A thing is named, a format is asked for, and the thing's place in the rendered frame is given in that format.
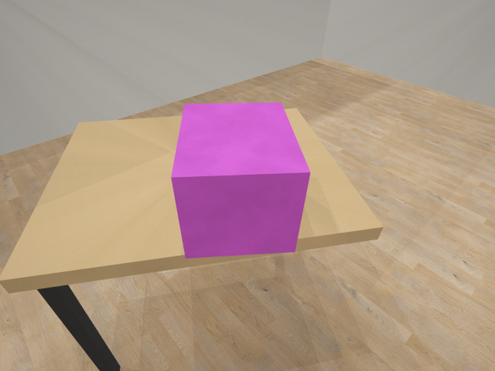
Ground table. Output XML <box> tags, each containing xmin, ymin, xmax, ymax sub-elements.
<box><xmin>0</xmin><ymin>108</ymin><xmax>383</xmax><ymax>371</ymax></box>

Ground carton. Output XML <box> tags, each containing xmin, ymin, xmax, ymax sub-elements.
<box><xmin>171</xmin><ymin>102</ymin><xmax>310</xmax><ymax>258</ymax></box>

